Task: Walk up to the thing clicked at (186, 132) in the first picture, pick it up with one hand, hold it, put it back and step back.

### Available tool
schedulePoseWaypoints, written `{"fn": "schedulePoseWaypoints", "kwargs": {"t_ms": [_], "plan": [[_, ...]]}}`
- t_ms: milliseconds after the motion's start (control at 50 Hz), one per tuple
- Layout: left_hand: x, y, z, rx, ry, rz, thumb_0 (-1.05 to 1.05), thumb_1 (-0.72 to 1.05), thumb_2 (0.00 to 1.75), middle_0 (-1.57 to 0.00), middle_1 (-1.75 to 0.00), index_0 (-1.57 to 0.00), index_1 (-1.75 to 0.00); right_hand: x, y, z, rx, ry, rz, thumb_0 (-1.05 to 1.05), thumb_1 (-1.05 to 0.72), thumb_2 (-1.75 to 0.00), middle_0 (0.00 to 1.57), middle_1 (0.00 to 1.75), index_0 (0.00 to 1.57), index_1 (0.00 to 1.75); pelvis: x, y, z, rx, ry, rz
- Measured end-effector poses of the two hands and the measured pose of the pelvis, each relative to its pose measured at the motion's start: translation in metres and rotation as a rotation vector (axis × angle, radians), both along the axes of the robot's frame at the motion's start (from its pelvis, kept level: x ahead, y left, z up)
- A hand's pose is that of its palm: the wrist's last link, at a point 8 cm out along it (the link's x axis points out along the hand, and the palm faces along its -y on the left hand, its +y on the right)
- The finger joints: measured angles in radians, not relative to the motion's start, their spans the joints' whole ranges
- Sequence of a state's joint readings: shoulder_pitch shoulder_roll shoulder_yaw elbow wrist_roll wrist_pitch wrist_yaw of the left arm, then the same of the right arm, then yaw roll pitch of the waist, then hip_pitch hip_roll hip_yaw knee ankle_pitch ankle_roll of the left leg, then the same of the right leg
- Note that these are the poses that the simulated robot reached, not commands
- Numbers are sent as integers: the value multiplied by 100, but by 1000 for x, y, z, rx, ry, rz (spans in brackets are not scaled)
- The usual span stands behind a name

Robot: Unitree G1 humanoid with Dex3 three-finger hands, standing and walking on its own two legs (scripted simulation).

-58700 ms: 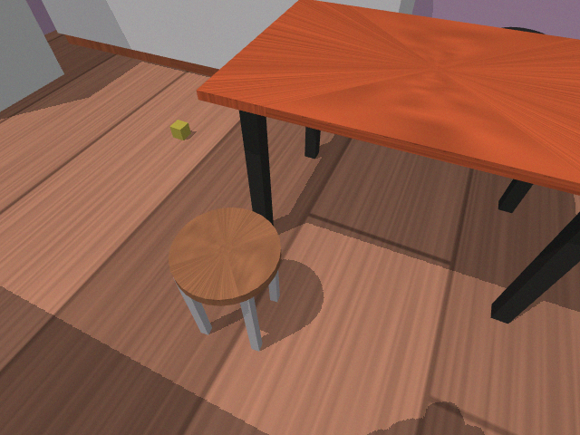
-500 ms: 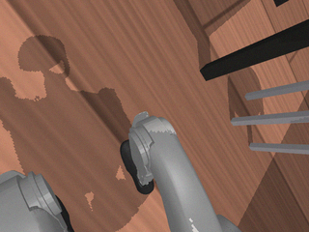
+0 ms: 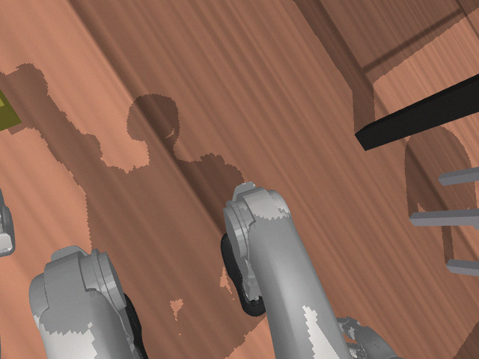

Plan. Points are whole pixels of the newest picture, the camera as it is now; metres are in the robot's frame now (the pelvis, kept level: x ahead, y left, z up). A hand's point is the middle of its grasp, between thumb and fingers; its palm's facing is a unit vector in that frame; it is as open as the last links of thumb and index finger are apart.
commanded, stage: lift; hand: left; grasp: from above
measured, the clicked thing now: out of the picture +0.56 +0.26 -0.17
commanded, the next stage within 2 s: hold in 1.76 s
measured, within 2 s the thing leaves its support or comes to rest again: neither
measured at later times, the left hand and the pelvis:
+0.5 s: hand out of the picture +0.50 +0.26 -0.06, palm faces -0.41 -0.13 -0.90, open 10.6 cm; pelvis -0.01 +0.00 +0.04, yaw +3 degrees
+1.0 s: hand out of the picture +0.41 +0.26 +0.12, palm faces -0.43 -0.16 -0.89, open 10.6 cm; pelvis +0.00 -0.01 +0.19, yaw +6 degrees
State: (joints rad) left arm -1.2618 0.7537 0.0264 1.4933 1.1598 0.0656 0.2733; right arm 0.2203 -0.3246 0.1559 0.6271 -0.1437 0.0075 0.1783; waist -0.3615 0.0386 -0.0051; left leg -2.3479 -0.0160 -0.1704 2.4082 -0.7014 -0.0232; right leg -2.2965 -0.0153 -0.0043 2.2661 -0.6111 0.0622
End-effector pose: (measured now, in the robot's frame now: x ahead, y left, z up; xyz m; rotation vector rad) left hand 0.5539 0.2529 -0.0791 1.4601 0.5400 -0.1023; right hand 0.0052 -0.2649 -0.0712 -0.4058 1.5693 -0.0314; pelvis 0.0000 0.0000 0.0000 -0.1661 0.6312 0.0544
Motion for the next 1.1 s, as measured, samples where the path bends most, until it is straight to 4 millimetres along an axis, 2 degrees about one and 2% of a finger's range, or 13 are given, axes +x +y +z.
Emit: {"fn": "schedulePoseWaypoints", "kwargs": {"t_ms": [220, 340, 460, 620, 840, 1100], "plan": [[-10, -1, 18, -17, 43, 15, 1, -9, 64, -63, -70, -60, -69, -9, -12, 5, -26, 25, -33, 0, -90, -89, 20, 30, 20, 30, -2, -5, 9, 20, 1, 6], [-23, -1, 38, -15, 33, -9, 1, -8, 63, -63, -70, -60, -69, -6, -19, 10, -44, 12, -56, 0, -90, -90, 20, 30, 20, 30, -5, -6, 19, 29, 2, 14], [-40, 5, 70, -7, 18, -13, 1, -8, 63, -63, -69, -60, -69, 13, -24, 16, -54, -50, -66, 1, -90, -90, 20, 30, 20, 30, -7, -5, 35, 42, 7, 21], [-69, 14, 119, -3, 20, -7, 1, -8, 63, -64, -69, -60, -69, 53, -19, 35, -35, -166, -54, 1, -90, -90, 20, 30, 20, 30, -9, -3, 68, 56, -1, 33], [-109, 19, 198, 1, 33, 23, 1, -9, 63, -64, -68, -61, -69, 102, -2, 88, 13, -309, -53, 1, -90, -89, 20, 30, 20, 30, -6, -3, 135, 81, -42, 46], [-158, 3, 305, -20, 36, 30, 1, -9, 63, -64, -68, -61, -69, 120, 7, 182, 58, -409, -96, 1, -90, -89, 20, 30, 20, 30, 5, -9, 235, 124, -164, 45]]}}
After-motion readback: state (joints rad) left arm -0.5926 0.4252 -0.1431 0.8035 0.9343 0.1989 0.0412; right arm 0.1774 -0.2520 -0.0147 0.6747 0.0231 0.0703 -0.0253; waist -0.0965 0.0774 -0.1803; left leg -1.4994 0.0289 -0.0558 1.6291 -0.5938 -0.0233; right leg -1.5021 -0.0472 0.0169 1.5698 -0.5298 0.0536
